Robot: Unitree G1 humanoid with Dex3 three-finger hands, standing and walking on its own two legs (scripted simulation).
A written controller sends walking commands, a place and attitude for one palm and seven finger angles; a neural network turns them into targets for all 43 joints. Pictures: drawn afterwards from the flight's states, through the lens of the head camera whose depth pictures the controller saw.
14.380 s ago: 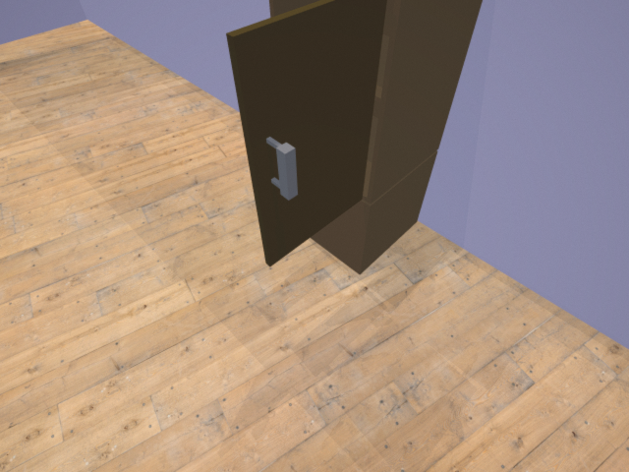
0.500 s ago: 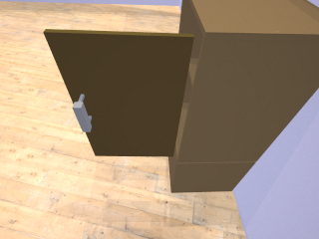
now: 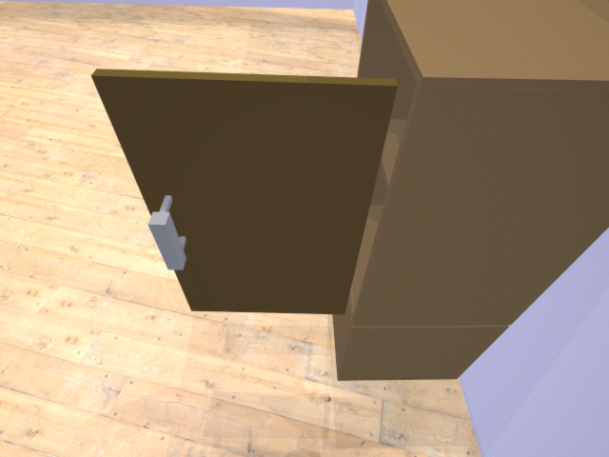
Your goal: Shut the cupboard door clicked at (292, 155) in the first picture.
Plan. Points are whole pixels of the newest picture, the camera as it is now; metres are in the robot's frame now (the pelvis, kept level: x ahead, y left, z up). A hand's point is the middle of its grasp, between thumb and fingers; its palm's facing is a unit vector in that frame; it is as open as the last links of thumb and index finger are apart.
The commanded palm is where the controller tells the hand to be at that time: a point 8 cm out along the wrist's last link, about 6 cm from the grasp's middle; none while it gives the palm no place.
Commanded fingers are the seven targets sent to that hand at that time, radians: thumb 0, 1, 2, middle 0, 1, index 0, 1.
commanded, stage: come to a stop and stand still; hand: left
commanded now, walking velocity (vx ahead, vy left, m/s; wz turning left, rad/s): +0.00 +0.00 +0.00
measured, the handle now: (172, 232) +0.45 +0.26 -0.01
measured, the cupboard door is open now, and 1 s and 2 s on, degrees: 88 88 88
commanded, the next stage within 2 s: look again from close up in 0.52 s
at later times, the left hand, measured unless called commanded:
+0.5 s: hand out of the picture -0.02 +0.15 -0.17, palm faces +0.03 -0.98 -0.20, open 7.4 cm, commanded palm none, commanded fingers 0.00 0.90 0.90 -0.20 -0.30 -0.20 -0.30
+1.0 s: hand out of the picture +0.00 +0.12 -0.16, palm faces +0.02 -0.98 -0.20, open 7.3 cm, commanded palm none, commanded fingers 0.00 0.90 0.90 -0.20 -0.30 -0.20 -0.30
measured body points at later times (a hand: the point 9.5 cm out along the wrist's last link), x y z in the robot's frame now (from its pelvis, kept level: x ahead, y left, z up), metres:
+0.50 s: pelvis +0.00 -0.01 +0.00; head +0.00 -0.03 +0.45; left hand -0.02 +0.21 -0.15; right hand +0.01 -0.23 -0.16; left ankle -0.04 +0.06 -0.73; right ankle +0.02 -0.13 -0.73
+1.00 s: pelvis +0.01 -0.04 +0.01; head +0.02 -0.06 +0.46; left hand +0.00 +0.17 -0.15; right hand -0.03 -0.25 -0.16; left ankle -0.04 +0.06 -0.73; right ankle +0.02 -0.13 -0.73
